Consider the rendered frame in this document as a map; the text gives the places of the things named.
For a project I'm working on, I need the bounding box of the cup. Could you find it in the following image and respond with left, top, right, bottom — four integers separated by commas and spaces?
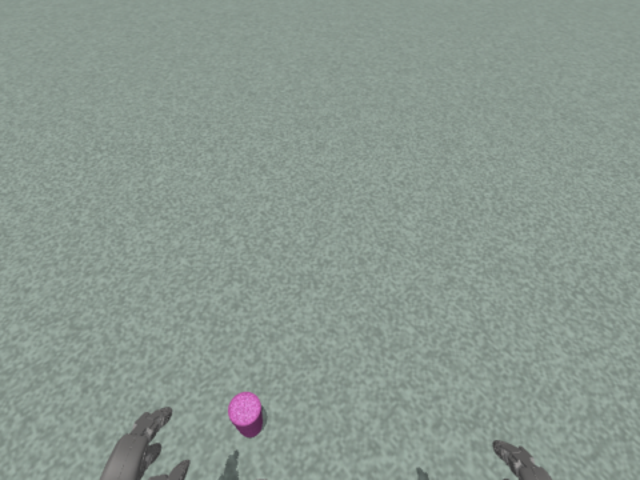
228, 392, 263, 438

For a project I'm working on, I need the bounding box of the right robot hand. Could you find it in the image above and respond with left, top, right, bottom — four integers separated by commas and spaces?
492, 440, 552, 480

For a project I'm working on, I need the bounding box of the left robot hand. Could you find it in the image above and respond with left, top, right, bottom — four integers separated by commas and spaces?
100, 407, 190, 480

